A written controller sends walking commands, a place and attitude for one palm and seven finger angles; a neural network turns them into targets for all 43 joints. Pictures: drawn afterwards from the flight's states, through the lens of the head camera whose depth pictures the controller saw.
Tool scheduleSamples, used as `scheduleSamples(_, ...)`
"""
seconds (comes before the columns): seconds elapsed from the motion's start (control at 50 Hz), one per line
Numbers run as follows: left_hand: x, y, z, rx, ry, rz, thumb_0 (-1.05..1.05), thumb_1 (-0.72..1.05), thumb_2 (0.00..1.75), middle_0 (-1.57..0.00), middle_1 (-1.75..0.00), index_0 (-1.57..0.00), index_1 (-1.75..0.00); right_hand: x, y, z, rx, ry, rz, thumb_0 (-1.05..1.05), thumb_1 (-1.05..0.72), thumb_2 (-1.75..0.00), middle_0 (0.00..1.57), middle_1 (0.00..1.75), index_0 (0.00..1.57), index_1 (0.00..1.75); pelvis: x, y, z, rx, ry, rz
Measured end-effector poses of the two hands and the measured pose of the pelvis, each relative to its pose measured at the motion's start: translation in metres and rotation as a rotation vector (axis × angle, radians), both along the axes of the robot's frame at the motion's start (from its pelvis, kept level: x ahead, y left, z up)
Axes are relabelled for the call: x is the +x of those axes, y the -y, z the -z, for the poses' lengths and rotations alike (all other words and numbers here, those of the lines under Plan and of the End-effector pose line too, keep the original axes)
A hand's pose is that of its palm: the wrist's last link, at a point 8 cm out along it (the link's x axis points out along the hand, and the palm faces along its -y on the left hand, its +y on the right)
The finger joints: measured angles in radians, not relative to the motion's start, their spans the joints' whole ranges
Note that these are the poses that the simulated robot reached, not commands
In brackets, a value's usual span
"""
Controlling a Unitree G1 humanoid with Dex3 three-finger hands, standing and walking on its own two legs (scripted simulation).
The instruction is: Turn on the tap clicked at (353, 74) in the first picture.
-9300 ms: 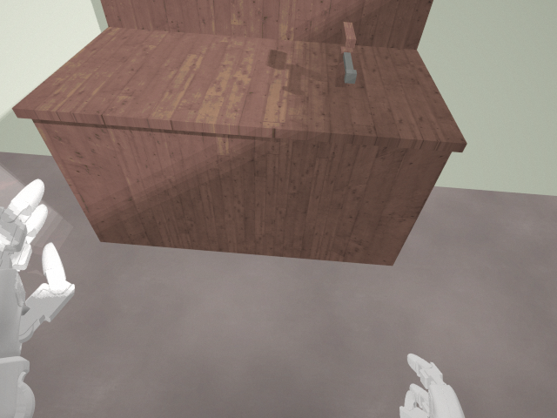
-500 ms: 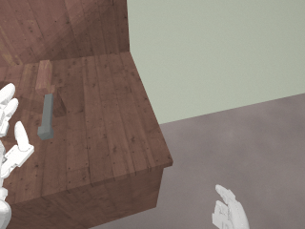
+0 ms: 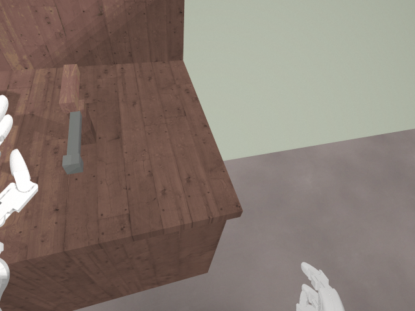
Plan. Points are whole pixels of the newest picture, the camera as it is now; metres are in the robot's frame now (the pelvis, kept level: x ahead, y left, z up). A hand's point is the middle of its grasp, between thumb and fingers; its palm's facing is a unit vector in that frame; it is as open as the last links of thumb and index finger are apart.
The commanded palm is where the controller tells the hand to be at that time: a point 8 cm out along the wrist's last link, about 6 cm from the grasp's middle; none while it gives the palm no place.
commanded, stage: come to a stop and stand still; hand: left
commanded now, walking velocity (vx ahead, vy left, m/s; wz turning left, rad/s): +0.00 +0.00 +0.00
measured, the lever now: (73, 163) +0.34 +0.30 +0.07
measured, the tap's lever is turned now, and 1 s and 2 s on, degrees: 0 0 0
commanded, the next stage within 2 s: look again from close up in 0.46 s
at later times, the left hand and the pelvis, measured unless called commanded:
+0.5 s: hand (39, 178) +0.24 +0.27 +0.17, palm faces +0.40 -0.85 -0.34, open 7.4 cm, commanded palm +0.18 +0.30 +0.18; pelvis +0.02 +0.02 +0.00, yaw +0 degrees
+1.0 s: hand (40, 188) +0.23 +0.26 +0.16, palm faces +0.42 -0.84 -0.35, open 7.4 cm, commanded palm +0.17 +0.29 +0.18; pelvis +0.02 +0.01 +0.00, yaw +1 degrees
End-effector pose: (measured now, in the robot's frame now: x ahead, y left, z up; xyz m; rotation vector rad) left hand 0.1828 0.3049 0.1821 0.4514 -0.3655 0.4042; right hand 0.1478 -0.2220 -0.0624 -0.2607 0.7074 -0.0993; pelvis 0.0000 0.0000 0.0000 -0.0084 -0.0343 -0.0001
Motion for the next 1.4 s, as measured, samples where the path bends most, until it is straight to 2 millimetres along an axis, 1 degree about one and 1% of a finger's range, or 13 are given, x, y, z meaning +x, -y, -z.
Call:
scheduleSamples(0.08,0.002,0.004,-0.003,-0.02,0.024,0.012,0.01,0.89,0.9,-0.21,-0.31,-0.2,-0.3,0.012,-0.014,0.002,0.033,0.016,-0.031,0.01,-0.9,-0.9,0.2,0.3,0.2,0.3,0.006,-0.006,0.0,-0.005,-0.005,0.003)
scheduleSamples(0.26,0.017,0.001,0.028,-0.071,-0.127,0.03,0.01,0.89,0.9,-0.21,-0.31,-0.2,-0.3,0.036,-0.026,-0.002,0.04,0.026,-0.043,0.01,-0.9,-0.9,0.2,0.3,0.2,0.3,0.014,-0.012,-0.002,-0.008,-0.01,0.004)
scheduleSamples(0.44,0.017,-0.001,0.003,-0.02,-0.025,0.047,0.01,0.89,0.9,-0.21,-0.31,-0.2,-0.3,0.05,-0.021,-0.01,0.005,0.034,-0.038,0.01,-0.9,-0.9,0.2,0.3,0.2,0.3,0.021,-0.015,-0.002,-0.013,-0.01,-0.005)
scheduleSamples(0.54,0.016,-0.004,0.007,-0.024,-0.056,0.029,0.01,0.89,0.9,-0.21,-0.31,-0.2,-0.3,0.053,-0.019,-0.01,0.011,0.035,-0.025,0.01,-0.9,-0.9,0.2,0.3,0.2,0.3,0.024,-0.016,-0.002,-0.013,-0.011,-0.005)
scheduleSamples(0.66,0.016,-0.007,0.022,-0.073,-0.115,-0.003,0.01,0.89,0.9,-0.21,-0.31,-0.2,-0.3,0.049,-0.02,-0.005,0.016,0.01,-0.021,0.01,-0.9,-0.9,0.2,0.3,0.2,0.3,0.023,-0.015,-0.003,-0.012,-0.008,-0.01)
scheduleSamples(0.88,0.009,0.004,0.003,-0.026,-0.06,0.029,0.01,0.89,0.9,-0.21,-0.31,-0.2,-0.3,0.041,-0.017,-0.003,0.028,0.005,-0.012,0.01,-0.9,-0.9,0.2,0.3,0.2,0.3,0.02,-0.011,-0.003,-0.012,-0.004,-0.014)
scheduleSamples(1.02,0.004,0.003,0.009,-0.041,-0.098,-0.005,0.01,0.89,0.9,-0.21,-0.31,-0.2,-0.3,0.036,-0.012,-0.001,0.039,0.004,-0.003,0.01,-0.9,-0.9,0.2,0.3,0.2,0.3,0.016,-0.006,-0.003,-0.005,-0.004,-0.01)
scheduleSamples(1.12,0.001,0.013,0.012,-0.051,-0.099,0.002,0.01,0.89,0.9,-0.21,-0.31,-0.2,-0.3,0.033,-0.006,0.0,0.044,-0.001,-0.013,0.01,-0.9,-0.9,0.2,0.3,0.2,0.3,0.007,0.004,-0.002,-0.002,-0.007,-0.008)
scheduleSamples(1.16,0.006,0.007,-0.005,0.1,-0.051,0.012,0.01,0.89,0.9,-0.22,-0.31,-0.21,-0.3,0.028,-0.004,0.004,0.015,-0.01,-0.066,0.01,-0.9,-0.9,0.2,0.3,0.2,0.3,0.0,0.011,-0.001,-0.006,-0.015,-0.018)
scheduleSamples(1.22,0.009,-0.006,-0.02,0.124,0.026,-0.022,0.01,0.89,0.9,-0.22,-0.31,-0.21,-0.3,0.019,0.0,0.006,0.026,-0.016,-0.089,0.01,-0.9,-0.9,0.2,0.3,0.2,0.3,-0.01,0.018,0.0,0.001,-0.017,-0.007)
scheduleSamples(1.26,0.005,0.003,-0.018,0.082,0.02,-0.015,0.01,0.89,0.9,-0.21,-0.31,-0.2,-0.3,0.014,0.006,0.005,0.049,0.021,-0.072,0.01,-0.9,-0.9,0.2,0.3,0.2,0.3,-0.014,0.017,0.001,0.003,-0.011,0.001)
scheduleSamples(1.34,-0.014,0.041,0.001,0.02,-0.084,0.088,0.01,0.9,0.9,-0.21,-0.31,-0.2,-0.3,0.0,0.017,0.008,0.074,0.071,-0.014,0.01,-0.9,-0.9,0.2,0.3,0.2,0.3,-0.018,0.01,0.003,0.006,-0.003,0.01)
scheduleSamples(1.4,-0.03,0.047,0.018,0.0,-0.171,0.121,0.01,0.89,0.9,-0.21,-0.31,-0.2,-0.3,-0.013,0.022,0.01,0.055,0.058,0.04,0.01,-0.9,-0.9,0.2,0.3,0.2,0.3,-0.019,0.007,0.003,0.013,-0.001,0.017)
